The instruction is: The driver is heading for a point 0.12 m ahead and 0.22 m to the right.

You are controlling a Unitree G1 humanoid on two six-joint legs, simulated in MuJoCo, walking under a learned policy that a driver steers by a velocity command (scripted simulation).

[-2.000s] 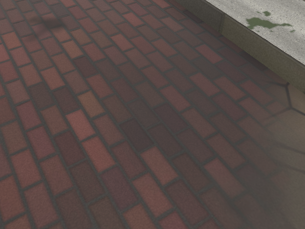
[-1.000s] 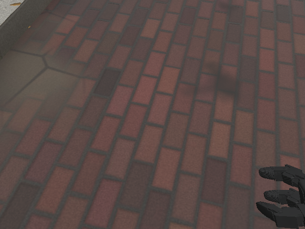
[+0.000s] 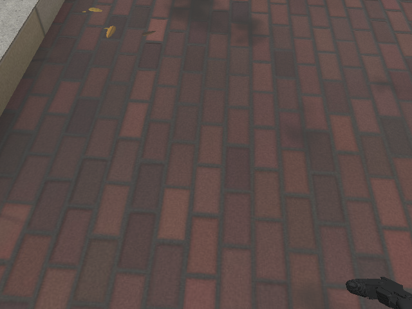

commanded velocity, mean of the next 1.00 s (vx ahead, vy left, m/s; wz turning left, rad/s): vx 0.24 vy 0.00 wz -0.22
